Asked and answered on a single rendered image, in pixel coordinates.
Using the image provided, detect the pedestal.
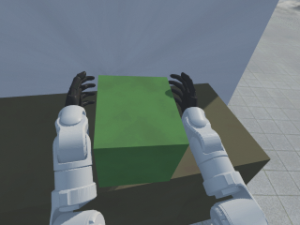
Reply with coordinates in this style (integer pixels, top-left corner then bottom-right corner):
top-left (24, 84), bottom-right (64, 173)
top-left (0, 83), bottom-right (271, 225)

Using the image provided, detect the left robot upper arm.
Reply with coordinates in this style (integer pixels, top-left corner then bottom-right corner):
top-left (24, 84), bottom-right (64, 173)
top-left (53, 210), bottom-right (105, 225)

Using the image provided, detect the right robot forearm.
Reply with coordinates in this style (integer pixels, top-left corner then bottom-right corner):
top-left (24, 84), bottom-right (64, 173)
top-left (181, 107), bottom-right (269, 225)

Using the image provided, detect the left robot forearm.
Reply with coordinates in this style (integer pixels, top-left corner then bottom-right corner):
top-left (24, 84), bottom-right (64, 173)
top-left (50, 105), bottom-right (97, 225)

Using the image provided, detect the right robot upper arm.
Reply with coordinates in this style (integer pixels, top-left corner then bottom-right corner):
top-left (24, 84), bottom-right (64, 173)
top-left (210, 195), bottom-right (268, 225)

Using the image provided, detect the carton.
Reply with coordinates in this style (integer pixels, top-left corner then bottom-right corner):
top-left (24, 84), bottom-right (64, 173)
top-left (93, 75), bottom-right (189, 188)

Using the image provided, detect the robot right hand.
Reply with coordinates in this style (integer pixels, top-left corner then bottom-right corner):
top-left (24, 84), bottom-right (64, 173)
top-left (168, 72), bottom-right (199, 113)

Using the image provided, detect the robot left hand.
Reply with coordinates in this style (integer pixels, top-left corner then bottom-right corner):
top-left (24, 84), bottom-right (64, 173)
top-left (65, 71), bottom-right (96, 107)

